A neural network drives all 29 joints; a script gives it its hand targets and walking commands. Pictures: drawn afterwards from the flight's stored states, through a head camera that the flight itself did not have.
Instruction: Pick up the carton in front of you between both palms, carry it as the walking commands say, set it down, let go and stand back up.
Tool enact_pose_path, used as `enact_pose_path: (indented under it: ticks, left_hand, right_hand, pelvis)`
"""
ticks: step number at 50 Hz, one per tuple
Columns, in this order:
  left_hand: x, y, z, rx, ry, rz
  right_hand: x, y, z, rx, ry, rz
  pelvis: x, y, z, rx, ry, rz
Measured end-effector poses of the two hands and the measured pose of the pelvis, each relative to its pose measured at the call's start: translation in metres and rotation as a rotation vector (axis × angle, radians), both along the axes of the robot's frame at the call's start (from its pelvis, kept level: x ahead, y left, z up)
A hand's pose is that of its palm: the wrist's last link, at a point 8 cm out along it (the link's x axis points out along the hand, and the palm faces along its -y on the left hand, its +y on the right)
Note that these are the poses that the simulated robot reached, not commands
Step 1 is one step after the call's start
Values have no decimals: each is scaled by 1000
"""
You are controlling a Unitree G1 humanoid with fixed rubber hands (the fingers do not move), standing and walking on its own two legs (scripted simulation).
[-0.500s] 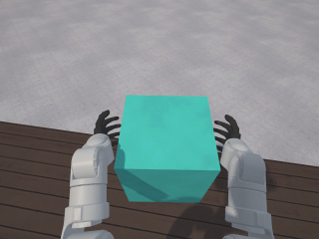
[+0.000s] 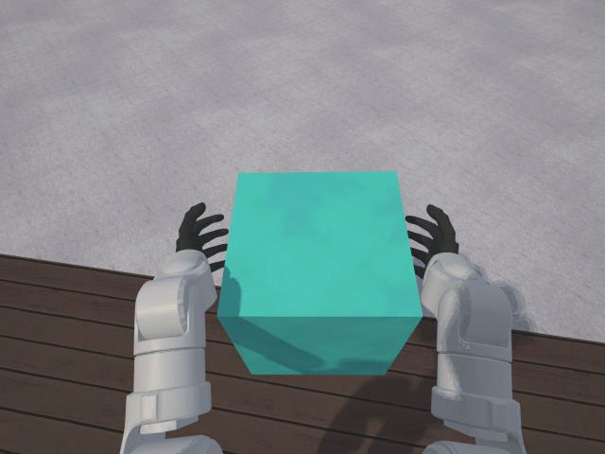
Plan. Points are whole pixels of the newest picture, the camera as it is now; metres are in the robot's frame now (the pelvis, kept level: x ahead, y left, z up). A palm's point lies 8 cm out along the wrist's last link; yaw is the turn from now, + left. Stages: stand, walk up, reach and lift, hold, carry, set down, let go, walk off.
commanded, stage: carry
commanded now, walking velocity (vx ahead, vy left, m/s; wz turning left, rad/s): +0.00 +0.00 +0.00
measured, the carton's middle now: (317, 282) +0.36 +0.00 +0.01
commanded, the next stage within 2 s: none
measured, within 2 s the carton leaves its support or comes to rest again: neither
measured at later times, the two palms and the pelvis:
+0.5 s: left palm (172, 243) +0.35 +0.18 +0.11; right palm (424, 245) +0.35 -0.13 +0.12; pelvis +0.03 +0.02 +0.01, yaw +0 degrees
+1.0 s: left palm (158, 245) +0.34 +0.19 +0.12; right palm (416, 245) +0.34 -0.12 +0.12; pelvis +0.02 +0.03 +0.01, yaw +0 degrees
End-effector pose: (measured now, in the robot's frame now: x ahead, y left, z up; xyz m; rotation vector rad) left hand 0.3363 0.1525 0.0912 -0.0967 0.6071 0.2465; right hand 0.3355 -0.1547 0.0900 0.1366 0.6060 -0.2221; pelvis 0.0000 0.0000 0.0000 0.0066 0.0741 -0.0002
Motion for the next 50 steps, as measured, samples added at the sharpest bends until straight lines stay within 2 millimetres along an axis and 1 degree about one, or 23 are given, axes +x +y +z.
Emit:
enact_pose_path:
  ticks: [3, 6, 11, 14, 17, 20, 26, 30, 38, 50]
  left_hand:
    - [2, 2, -10, -42, 44, 15]
    - [7, 4, -10, -64, 48, 17]
    - [23, 9, 5, -52, -12, 4]
    - [28, 13, 15, -31, -41, 3]
    - [27, 17, 19, -20, -40, 3]
    - [22, 19, 20, -24, -22, 0]
    - [8, 24, 23, -31, 2, 2]
    - [3, 27, 28, -26, 2, 7]
    - [1, 33, 34, -18, 2, 12]
    - [3, 36, 29, -31, 14, 12]
  right_hand:
    - [9, 4, -8, 24, 45, 7]
    - [16, 8, -8, 32, 50, 6]
    - [29, 11, 7, 5, -10, 2]
    - [32, 13, 17, -15, -40, -5]
    - [30, 16, 22, -23, -39, -10]
    - [24, 19, 23, -20, -21, -11]
    - [9, 23, 26, -16, 3, -15]
    - [4, 26, 30, -17, 4, -16]
    - [3, 31, 35, -25, 5, -12]
    - [6, 35, 30, -16, 17, -10]
  pelvis:
    - [11, -2, 4, 15, -2, 4]
    - [21, -1, 7, 21, -4, 5]
    - [29, 4, 9, 14, 0, 4]
    - [31, 8, 8, 8, 4, 3]
    - [33, 12, 7, 4, 0, 2]
    - [32, 15, 7, 3, -10, 0]
    - [25, 21, 9, 4, -34, -2]
    - [21, 24, 10, 6, -42, 0]
    - [16, 28, 10, 7, -47, 2]
    - [15, 31, 9, 7, -45, 5]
